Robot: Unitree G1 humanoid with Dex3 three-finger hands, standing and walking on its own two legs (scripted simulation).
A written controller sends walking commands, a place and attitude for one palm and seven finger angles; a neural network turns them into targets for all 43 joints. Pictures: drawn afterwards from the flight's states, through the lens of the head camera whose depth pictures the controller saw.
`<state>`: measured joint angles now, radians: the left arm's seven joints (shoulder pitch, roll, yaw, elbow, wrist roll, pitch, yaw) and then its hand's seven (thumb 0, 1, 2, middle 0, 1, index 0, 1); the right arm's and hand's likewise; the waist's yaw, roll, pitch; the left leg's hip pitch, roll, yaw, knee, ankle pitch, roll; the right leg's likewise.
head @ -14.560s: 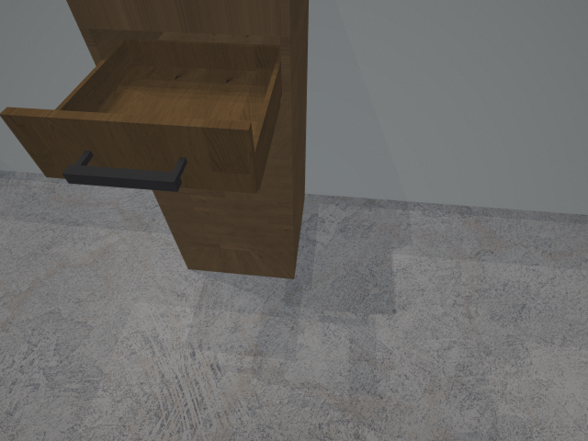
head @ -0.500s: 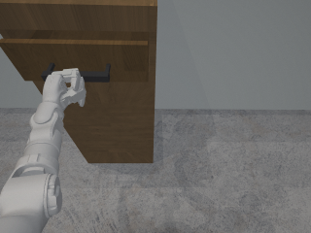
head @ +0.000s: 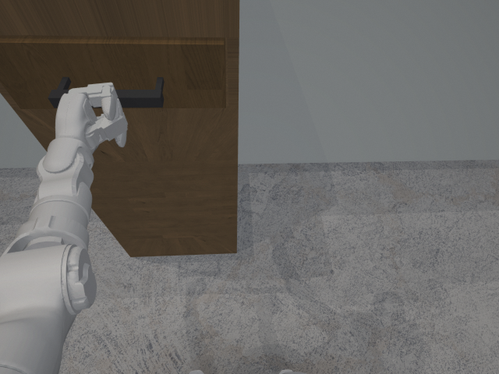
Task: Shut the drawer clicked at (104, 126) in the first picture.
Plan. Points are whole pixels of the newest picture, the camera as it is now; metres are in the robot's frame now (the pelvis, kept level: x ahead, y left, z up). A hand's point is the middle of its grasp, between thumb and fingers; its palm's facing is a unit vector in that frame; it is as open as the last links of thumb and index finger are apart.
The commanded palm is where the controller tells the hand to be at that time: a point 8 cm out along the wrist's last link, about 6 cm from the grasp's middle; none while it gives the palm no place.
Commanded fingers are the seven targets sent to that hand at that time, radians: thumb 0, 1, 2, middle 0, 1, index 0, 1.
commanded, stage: push the drawer shut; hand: left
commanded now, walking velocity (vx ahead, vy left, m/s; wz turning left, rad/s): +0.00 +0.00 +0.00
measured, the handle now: (110, 90) +0.56 +0.21 +0.12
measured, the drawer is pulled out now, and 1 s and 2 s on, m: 0.01 0.00 0.00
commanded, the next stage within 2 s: pull the fist back off the drawer in 0.26 s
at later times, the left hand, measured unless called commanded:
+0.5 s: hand (114, 114) +0.51 +0.19 +0.12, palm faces -0.01 -1.00 -0.02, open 2.7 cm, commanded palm +0.52 +0.23 +0.12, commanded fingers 0.00 0.90 0.90 -1.40 -1.60 -1.40 -1.60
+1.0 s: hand (121, 122) +0.49 +0.18 +0.12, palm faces +0.00 -1.00 -0.01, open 3.1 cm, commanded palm +0.46 +0.23 +0.12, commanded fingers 0.00 0.90 0.90 -1.40 -1.60 -1.40 -1.60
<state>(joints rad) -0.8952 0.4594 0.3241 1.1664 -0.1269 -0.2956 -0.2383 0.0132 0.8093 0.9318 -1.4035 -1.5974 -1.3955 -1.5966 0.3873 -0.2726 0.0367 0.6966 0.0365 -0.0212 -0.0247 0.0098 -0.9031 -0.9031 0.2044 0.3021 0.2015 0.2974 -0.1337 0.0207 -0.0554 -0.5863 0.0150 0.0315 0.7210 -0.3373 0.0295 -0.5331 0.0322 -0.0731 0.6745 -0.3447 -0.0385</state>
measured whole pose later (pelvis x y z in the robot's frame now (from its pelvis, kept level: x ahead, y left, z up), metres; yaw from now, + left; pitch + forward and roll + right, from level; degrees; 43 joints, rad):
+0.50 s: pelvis -0.02 +0.00 -0.01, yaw +1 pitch +16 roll -3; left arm -1.07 0.57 0.29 1.30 -0.11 -0.28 -0.25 -0.08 0.60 0.96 -1.40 -1.60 -1.39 -1.60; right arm 0.45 -0.30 0.05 0.74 0.03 -0.08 -0.04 0.01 -0.90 -0.90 0.20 0.30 0.20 0.30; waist -0.17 0.01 -0.05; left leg -0.73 0.02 0.00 0.78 -0.32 0.03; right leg -0.66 0.04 -0.11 0.70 -0.33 -0.04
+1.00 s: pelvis +0.01 +0.01 +0.00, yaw -2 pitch +13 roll -2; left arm -0.78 0.44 0.36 1.03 -0.13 -0.28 -0.22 0.00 0.85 0.90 -1.40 -1.60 -1.39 -1.60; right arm 0.42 -0.26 0.03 0.64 0.04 0.01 -0.01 0.01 -0.90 -0.90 0.20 0.30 0.20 0.30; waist -0.14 0.03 -0.09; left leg -0.60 0.02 0.06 0.74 -0.37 0.04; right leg -0.55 0.04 -0.04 0.68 -0.36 -0.03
